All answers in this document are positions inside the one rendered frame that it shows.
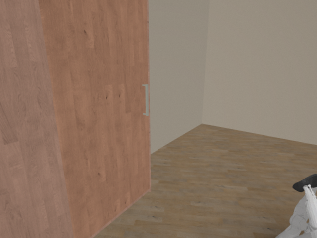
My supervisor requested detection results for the left robot foot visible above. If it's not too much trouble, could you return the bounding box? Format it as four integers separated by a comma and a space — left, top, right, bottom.
292, 174, 317, 192

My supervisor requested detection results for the robot right shin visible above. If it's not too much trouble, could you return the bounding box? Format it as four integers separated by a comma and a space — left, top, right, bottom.
289, 187, 317, 225

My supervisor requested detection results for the wardrobe door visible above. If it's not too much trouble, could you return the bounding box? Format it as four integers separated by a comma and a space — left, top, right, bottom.
38, 0, 150, 238
0, 0, 74, 238

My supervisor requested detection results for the handle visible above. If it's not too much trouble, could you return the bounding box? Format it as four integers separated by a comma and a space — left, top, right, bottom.
142, 84, 149, 116

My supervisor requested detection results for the robot right hand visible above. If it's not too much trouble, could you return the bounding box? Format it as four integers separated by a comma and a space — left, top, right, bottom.
303, 223, 311, 234

